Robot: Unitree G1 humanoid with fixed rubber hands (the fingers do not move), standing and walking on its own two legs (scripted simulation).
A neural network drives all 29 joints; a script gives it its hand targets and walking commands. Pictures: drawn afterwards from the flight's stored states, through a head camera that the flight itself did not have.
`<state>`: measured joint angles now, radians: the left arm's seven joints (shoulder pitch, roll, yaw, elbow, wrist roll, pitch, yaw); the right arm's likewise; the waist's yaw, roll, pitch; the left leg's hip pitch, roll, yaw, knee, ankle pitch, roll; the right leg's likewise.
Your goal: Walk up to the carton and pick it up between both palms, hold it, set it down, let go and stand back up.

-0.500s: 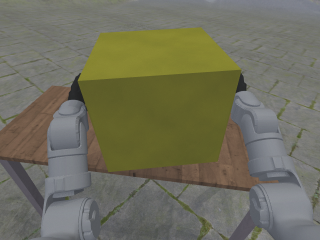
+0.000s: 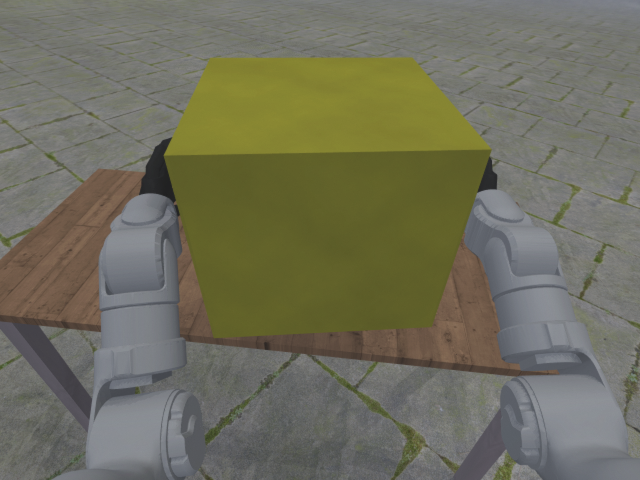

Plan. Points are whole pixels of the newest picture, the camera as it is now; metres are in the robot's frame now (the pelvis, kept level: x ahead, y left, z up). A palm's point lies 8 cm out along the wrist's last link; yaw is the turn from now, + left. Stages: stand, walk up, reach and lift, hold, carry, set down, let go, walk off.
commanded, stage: hold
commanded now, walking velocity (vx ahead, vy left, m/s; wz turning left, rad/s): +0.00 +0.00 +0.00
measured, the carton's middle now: (318, 189) +0.42 -0.01 +0.20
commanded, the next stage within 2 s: set down in 0.64 s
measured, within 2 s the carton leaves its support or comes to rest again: neither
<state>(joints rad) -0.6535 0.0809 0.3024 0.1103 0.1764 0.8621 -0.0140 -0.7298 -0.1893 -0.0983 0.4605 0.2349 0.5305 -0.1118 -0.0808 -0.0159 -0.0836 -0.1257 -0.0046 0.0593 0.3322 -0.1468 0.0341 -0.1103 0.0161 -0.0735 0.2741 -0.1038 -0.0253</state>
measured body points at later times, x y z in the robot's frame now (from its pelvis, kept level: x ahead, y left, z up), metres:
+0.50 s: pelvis +0.00 +0.00 +0.00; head -0.06 +0.01 +0.45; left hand +0.37 +0.19 +0.22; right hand +0.38 -0.18 +0.23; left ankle +0.03 +0.09 -0.75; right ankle +0.03 -0.10 -0.75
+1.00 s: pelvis +0.01 +0.00 +0.00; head -0.05 +0.03 +0.44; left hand +0.38 +0.20 +0.21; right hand +0.39 -0.17 +0.20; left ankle +0.03 +0.09 -0.75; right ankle +0.03 -0.10 -0.75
